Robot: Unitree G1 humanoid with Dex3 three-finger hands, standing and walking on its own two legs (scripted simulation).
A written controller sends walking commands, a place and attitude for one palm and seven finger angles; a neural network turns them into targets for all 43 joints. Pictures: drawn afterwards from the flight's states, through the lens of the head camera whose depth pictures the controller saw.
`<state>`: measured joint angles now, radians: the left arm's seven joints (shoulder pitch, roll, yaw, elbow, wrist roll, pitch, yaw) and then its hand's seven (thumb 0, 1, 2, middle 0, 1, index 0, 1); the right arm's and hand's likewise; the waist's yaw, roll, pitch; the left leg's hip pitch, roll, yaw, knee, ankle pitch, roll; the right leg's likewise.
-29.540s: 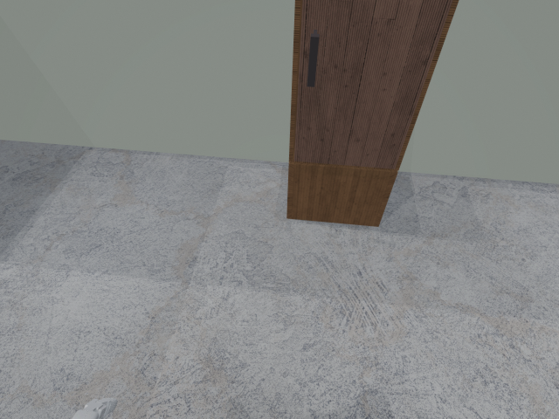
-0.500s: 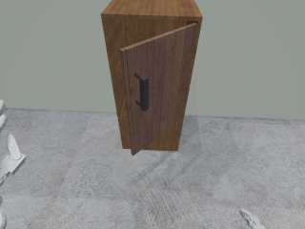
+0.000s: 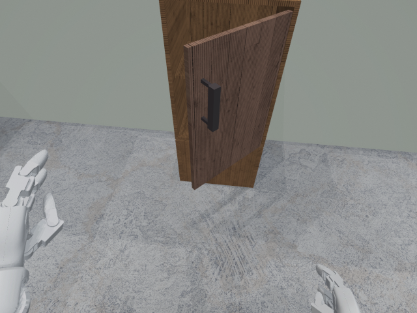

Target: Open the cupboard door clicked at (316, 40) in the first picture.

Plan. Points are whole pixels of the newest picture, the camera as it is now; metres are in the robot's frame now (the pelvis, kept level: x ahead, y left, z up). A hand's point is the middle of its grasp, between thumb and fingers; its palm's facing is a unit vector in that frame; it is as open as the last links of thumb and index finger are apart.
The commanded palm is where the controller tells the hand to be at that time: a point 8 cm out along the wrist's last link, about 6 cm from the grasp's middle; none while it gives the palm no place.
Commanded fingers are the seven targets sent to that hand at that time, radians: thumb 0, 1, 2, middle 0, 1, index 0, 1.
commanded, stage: let the arm hang, fingers relaxed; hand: left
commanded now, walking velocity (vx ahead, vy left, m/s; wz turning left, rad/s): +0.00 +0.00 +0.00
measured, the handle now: (208, 105) +0.64 +0.05 +0.03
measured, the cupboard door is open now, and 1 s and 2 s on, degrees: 46 46 46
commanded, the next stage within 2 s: look to check the result in 1.06 s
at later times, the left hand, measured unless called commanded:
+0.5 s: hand out of the picture -0.12 +0.21 -0.17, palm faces +0.07 -0.98 -0.20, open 7.3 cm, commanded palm none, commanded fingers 0.00 0.90 0.90 -0.20 -0.30 -0.20 -0.30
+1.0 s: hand out of the picture -0.04 +0.21 -0.17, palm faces +0.09 -0.98 -0.18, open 7.4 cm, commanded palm none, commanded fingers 0.00 0.90 0.90 -0.20 -0.30 -0.20 -0.30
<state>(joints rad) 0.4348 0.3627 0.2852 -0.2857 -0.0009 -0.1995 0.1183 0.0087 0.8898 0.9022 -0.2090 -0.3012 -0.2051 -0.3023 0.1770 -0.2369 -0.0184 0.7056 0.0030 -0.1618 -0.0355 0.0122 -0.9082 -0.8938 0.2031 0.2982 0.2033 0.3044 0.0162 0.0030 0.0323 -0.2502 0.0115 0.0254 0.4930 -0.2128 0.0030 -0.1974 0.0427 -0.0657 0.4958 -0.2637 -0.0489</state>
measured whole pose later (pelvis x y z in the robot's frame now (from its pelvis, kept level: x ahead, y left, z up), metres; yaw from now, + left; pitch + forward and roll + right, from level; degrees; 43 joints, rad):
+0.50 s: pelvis -0.05 +0.02 +0.00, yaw +3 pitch -2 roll -1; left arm 0.38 0.20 0.01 1.11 0.02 0.03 0.01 0.01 0.92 0.90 -0.21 -0.30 -0.20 -0.30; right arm 0.33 -0.17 0.00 1.10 -0.02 0.04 -0.01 0.01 -0.91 -0.89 0.20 0.30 0.20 0.30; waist 0.01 0.01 0.07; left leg -0.29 -0.03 -0.01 0.45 -0.13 0.04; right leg -0.22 0.01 -0.09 0.44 -0.20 -0.03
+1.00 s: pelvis -0.05 +0.03 +0.00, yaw +3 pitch -3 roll +0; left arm 0.27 0.15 0.02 1.10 0.02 0.00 0.01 0.00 0.91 0.90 -0.20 -0.30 -0.20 -0.30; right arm 0.28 -0.16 -0.03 1.12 -0.02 0.01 -0.03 0.00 -0.91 -0.89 0.20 0.30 0.20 0.30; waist 0.00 0.01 0.02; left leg -0.26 -0.06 0.01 0.39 -0.08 0.05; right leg -0.22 0.00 -0.05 0.45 -0.19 -0.02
